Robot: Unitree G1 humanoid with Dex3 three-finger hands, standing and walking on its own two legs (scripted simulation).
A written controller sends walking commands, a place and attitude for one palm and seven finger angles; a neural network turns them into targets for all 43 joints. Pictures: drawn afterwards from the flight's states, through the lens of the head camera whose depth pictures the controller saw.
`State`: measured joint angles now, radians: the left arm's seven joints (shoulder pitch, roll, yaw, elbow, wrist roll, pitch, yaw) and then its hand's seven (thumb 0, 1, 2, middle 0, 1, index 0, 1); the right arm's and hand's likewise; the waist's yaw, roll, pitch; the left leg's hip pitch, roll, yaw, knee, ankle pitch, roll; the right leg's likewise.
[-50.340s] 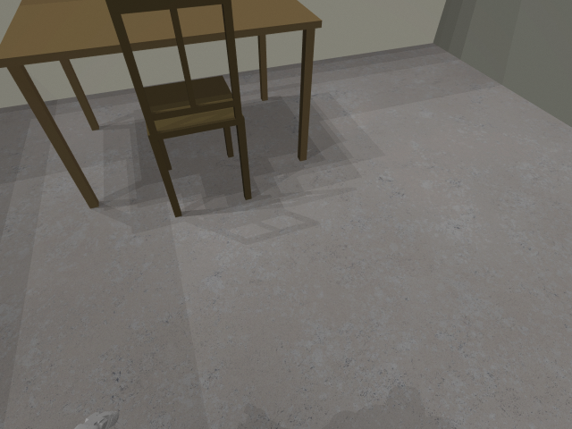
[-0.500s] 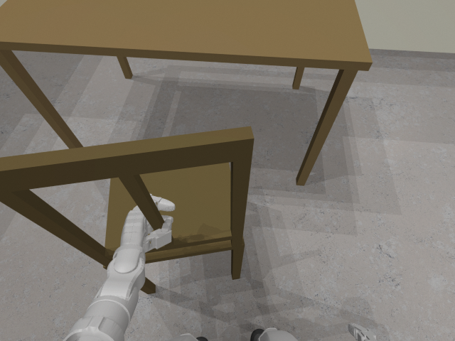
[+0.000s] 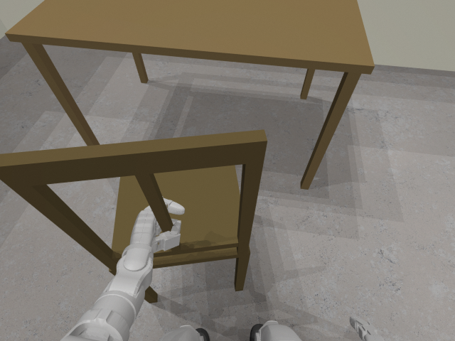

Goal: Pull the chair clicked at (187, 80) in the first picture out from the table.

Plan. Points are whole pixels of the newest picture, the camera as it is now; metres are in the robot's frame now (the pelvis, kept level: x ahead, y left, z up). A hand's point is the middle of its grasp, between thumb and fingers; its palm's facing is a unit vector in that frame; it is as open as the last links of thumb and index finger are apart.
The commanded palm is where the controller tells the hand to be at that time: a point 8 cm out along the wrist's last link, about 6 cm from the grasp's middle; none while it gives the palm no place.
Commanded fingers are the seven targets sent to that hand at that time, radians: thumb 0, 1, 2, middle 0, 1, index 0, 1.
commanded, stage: step backward, pulling the chair out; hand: left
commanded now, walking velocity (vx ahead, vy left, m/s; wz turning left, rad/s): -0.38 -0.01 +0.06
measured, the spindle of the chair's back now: (163, 217) +0.34 +0.14 -0.04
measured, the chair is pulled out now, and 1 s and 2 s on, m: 0.40 0.48 0.69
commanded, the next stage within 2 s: stop walking, hand still on the chair in 1.60 s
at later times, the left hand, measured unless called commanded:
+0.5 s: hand (171, 246) +0.29 +0.12 -0.06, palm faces -0.11 -0.98 -0.17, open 5.3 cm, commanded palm +0.26 +0.17 -0.06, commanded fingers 0.00 0.90 0.90 -0.50 -1.45 -0.50 -1.45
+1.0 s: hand (163, 276) +0.24 +0.13 -0.06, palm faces -0.04 -0.98 -0.20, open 5.4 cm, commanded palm +0.22 +0.18 -0.06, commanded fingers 0.00 0.90 0.90 -0.50 -1.45 -0.50 -1.45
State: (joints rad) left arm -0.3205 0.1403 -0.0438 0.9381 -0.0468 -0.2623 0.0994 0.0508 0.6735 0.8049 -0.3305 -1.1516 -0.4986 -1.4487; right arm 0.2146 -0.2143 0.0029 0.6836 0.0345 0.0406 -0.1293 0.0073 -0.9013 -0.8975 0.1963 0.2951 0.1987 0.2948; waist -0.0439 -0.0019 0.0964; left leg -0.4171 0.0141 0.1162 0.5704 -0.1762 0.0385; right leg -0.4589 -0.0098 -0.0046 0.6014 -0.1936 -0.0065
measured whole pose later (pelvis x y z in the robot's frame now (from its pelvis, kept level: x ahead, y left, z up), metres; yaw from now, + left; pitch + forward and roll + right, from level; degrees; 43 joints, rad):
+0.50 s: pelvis -0.04 +0.03 +0.00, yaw +1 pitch +4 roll +2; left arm -0.34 0.14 -0.06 0.77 0.00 -0.18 0.10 0.03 0.69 0.76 -0.26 -1.24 -0.50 -1.45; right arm 0.16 -0.25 -0.04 0.66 0.02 0.05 -0.11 0.01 -0.90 -0.90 0.19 0.29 0.20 0.29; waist -0.08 -0.05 0.14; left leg -0.19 0.02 0.05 0.50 -0.38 -0.05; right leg -0.56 -0.10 0.00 0.53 0.00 0.02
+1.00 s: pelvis -0.09 +0.01 +0.00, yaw +1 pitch +3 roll -2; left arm -0.35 0.12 -0.03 0.88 0.01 -0.26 0.09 0.04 0.66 0.81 -0.32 -1.22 -0.50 -1.45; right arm 0.21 -0.21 -0.03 0.78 0.00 0.01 -0.10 0.01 -0.90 -0.90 0.20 0.30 0.20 0.30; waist -0.03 0.05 0.14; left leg -0.35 0.11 -0.03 0.69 -0.37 -0.07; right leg -0.38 0.01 -0.07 0.56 -0.23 -0.02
